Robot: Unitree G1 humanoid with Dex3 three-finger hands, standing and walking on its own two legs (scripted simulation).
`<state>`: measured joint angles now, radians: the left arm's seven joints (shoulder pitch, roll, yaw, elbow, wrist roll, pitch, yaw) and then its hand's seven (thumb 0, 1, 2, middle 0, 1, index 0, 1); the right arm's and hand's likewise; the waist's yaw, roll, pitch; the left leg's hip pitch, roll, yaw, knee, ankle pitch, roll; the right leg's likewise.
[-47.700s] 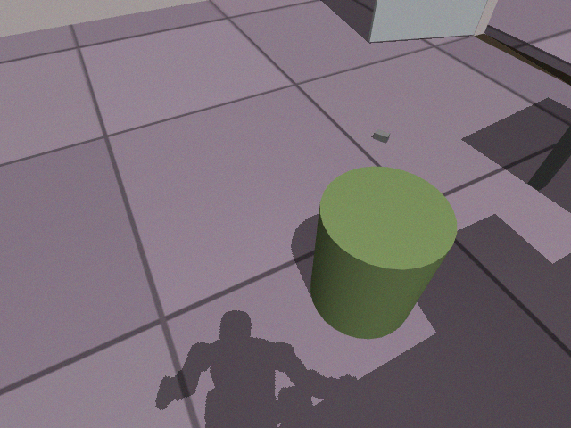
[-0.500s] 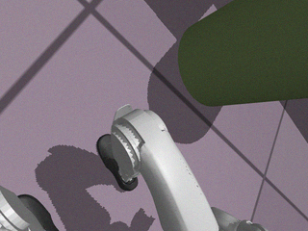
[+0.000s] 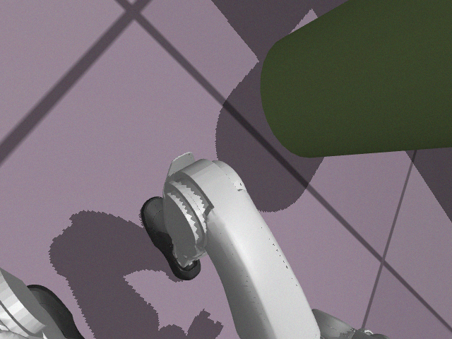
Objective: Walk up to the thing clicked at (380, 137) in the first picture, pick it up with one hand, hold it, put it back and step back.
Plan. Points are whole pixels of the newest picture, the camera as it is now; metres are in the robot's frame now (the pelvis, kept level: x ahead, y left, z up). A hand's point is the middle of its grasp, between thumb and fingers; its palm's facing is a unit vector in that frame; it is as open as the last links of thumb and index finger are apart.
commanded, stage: open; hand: left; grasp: from above
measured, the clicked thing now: out of the picture +0.47 +0.30 -0.30
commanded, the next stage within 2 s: withdraw in 0.10 s
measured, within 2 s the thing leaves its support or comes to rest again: neither
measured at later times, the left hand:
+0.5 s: hand out of the picture +0.48 +0.31 -0.23, palm faces -0.05 -0.41 -0.91, open 12.8 cm
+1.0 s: hand out of the picture +0.45 +0.30 -0.11, palm faces -0.48 -0.20 -0.85, open 13.1 cm
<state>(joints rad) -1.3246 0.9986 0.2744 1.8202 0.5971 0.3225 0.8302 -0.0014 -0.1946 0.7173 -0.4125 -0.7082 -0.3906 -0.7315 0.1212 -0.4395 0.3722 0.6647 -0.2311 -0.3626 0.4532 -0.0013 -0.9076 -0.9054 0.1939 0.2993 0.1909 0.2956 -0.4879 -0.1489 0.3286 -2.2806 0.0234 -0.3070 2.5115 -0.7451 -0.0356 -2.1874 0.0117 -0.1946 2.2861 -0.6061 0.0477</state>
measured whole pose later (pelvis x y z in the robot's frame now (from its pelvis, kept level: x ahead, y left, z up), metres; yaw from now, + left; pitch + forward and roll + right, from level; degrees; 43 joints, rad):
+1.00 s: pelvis +0.00 -0.01 +0.03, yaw +9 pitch +32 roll -6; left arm -1.09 0.61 -0.02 1.49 1.04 0.09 0.24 0.00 -0.34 0.86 -0.24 -0.86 -0.24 -0.85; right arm 0.16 -0.32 0.10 0.73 -0.10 -0.15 0.21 0.00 -0.90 -0.90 0.20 0.30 0.19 0.30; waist -0.28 0.04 -0.02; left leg -2.21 0.02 -0.12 2.34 -0.68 -0.02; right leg -2.18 -0.02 -0.05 2.24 -0.61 0.02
